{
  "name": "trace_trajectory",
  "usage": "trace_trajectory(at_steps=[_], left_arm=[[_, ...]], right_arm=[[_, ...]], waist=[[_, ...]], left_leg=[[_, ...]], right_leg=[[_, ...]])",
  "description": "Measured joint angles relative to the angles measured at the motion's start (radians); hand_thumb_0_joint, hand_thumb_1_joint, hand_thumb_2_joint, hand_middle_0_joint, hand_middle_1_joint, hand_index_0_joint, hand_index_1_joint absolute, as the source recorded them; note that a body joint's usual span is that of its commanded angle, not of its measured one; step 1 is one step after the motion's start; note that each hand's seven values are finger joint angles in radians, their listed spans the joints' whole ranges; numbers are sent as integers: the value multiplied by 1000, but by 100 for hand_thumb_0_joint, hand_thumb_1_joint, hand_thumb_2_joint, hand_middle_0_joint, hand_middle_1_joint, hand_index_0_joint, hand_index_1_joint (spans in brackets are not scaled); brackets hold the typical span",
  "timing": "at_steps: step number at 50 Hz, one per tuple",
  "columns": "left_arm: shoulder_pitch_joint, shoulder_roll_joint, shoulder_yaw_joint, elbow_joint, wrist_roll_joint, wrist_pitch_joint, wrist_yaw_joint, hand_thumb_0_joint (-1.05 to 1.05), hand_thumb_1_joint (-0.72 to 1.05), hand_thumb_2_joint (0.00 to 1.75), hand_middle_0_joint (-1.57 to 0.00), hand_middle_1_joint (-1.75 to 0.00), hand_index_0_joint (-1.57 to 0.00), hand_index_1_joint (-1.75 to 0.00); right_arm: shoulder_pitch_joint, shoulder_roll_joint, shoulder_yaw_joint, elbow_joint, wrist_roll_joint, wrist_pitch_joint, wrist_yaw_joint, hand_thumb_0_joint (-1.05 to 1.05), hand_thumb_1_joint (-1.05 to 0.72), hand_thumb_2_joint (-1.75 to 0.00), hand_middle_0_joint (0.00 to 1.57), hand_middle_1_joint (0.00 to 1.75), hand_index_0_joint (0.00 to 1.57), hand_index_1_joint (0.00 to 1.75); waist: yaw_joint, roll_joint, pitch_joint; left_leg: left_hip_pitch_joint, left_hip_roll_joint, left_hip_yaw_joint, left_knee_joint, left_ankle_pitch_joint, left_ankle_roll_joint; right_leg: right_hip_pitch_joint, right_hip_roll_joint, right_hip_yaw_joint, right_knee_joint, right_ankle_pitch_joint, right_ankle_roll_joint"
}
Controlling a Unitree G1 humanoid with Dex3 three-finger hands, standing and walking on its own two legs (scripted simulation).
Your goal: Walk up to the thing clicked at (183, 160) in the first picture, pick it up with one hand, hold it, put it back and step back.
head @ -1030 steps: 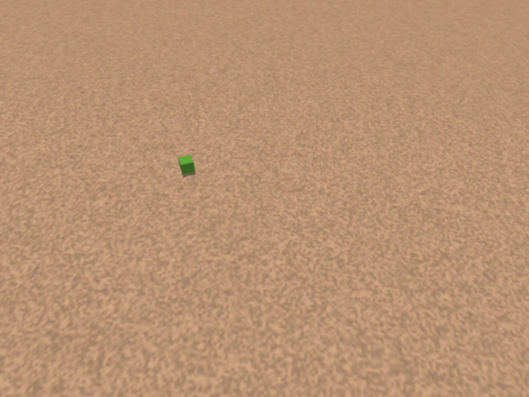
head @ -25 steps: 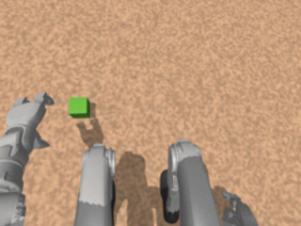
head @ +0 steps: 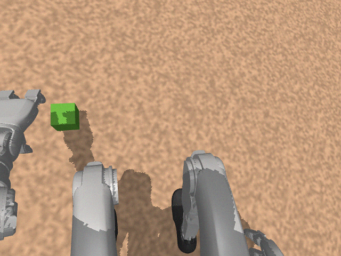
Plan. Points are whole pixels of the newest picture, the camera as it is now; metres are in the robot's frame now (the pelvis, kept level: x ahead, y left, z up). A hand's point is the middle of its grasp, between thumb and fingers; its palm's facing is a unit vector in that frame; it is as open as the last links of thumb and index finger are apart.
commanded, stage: rise first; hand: left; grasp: from above
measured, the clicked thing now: (65, 117) +0.50 +0.26 -0.32
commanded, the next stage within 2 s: none
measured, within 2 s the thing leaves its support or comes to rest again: neither
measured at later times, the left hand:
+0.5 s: hand (34, 123) +0.44 +0.30 -0.19, palm faces -0.47 -0.05 -0.88, open 13.0 cm
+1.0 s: hand (38, 121) +0.45 +0.29 -0.20, palm faces -0.46 -0.05 -0.88, open 12.9 cm
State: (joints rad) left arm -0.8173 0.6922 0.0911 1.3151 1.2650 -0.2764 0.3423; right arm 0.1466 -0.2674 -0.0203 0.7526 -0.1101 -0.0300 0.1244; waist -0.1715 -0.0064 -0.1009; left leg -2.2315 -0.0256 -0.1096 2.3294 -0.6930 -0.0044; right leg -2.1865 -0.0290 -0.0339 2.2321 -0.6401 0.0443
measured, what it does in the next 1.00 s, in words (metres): stands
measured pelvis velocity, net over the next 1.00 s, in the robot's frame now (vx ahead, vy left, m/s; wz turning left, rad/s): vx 0.01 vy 0.00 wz -0.02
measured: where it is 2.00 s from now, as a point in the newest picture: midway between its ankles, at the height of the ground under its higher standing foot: (147, 240)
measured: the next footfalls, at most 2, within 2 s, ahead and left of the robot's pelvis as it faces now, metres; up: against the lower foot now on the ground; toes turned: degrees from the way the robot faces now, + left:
none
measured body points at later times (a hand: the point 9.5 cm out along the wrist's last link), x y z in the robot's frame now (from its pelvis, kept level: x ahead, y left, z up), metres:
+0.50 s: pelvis +0.01 +0.00 -0.02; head +0.25 +0.06 +0.36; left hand +0.46 +0.30 -0.14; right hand +0.07 -0.28 -0.13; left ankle +0.08 +0.12 -0.32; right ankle +0.11 -0.14 -0.32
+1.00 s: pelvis +0.01 +0.00 -0.03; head +0.25 +0.06 +0.35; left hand +0.47 +0.29 -0.15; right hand +0.06 -0.28 -0.13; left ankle +0.08 +0.12 -0.32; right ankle +0.11 -0.14 -0.32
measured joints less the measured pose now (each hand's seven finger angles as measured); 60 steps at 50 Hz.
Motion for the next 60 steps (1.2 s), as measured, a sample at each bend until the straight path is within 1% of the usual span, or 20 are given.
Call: trace_trajectory(at_steps=[5, 10, 16, 30, 46, 60], left_arm=[[-26, 9, 1, 36, 35, -4, 26, 0, -40, 91, -17, -88, -18, -87], [-48, 15, 14, 66, 43, -2, 44, 0, -37, 89, -19, -86, -21, -86], [-67, 22, 20, 91, 44, 4, 59, 0, -34, 86, -22, -85, -23, -84], [-79, 33, 31, 104, 37, 11, 68, 0, -30, 82, -25, -84, -27, -83], [-101, 49, 24, 140, 44, 11, 87, 0, -31, 82, -26, -83, -28, -82], [-134, 80, 27, 178, 54, 12, 92, 0, -32, 84, -28, -80, -29, -81]], right_arm=[[-5, 2, 7, -1, -10, -1, 8, 0, -90, -90, 20, 29, 21, 30], [-11, 4, 14, -2, -21, -6, 14, 0, -91, -90, 20, 29, 21, 30], [-13, 5, 21, 2, -30, -9, 16, 0, -91, -90, 20, 29, 21, 30], [-7, -4, 32, 4, -40, -10, 22, 0, -91, -90, 20, 29, 20, 30], [-5, -11, 45, 3, -44, -17, 27, 0, -91, -90, 20, 29, 20, 30], [-4, -11, 73, 1, -56, -22, 29, 0, -91, -90, 20, 29, 20, 30]], waist=[[-9, 1, 4], [-17, -1, 14], [-24, -3, 21], [-36, -4, 35], [-52, -7, 42], [-71, -10, 53]], left_leg=[[-22, -1, -1, 21, -4, 0], [-35, 0, -3, 36, -9, -2], [-46, 0, -7, 49, -16, -5], [-59, 1, -14, 66, -29, -8], [-76, -2, -18, 82, -27, -8], [-95, -3, -27, 105, -19, -5]], right_leg=[[-22, 1, 0, 20, -4, 1], [-37, 3, 1, 36, -6, 4], [-51, 5, -1, 48, -11, 3], [-64, 7, -7, 61, -20, 3], [-76, 7, -9, 73, -18, 4], [-90, 11, -16, 88, -8, 7]])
